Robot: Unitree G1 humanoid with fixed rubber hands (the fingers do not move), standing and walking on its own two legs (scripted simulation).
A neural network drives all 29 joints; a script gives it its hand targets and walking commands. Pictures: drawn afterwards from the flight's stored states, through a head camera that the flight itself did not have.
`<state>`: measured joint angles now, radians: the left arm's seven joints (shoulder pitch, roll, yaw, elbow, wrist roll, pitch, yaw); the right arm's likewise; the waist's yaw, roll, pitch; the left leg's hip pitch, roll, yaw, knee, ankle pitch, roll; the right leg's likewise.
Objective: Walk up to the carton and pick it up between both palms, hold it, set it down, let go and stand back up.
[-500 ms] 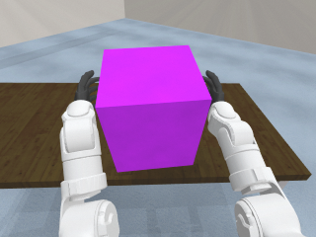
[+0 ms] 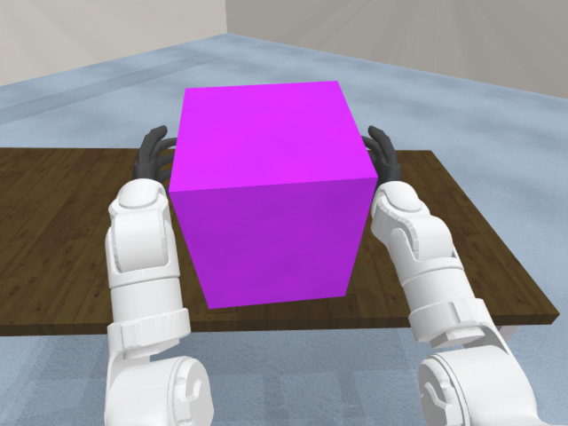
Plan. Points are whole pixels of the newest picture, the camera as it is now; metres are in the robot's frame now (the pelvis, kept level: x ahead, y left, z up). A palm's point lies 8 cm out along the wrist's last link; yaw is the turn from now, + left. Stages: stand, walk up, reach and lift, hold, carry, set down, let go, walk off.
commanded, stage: hold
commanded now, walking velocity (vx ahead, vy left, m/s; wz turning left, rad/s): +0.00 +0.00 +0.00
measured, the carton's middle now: (270, 199) +0.39 +0.01 +0.17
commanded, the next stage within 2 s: set down in 1.04 s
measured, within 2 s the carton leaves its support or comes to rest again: neither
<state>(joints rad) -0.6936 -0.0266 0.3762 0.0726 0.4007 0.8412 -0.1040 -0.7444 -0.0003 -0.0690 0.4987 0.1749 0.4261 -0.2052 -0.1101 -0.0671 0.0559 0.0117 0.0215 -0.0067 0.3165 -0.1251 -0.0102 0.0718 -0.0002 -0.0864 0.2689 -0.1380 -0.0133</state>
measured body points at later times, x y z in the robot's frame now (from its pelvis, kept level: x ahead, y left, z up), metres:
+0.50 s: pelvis +0.00 +0.00 +0.00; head -0.05 +0.04 +0.44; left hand +0.37 +0.16 +0.22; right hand +0.37 -0.14 +0.22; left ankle +0.05 +0.12 -0.75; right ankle +0.02 -0.11 -0.75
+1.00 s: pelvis +0.00 +0.00 +0.00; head -0.06 +0.03 +0.44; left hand +0.38 +0.16 +0.23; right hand +0.37 -0.15 +0.22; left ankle +0.05 +0.12 -0.75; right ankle +0.02 -0.11 -0.75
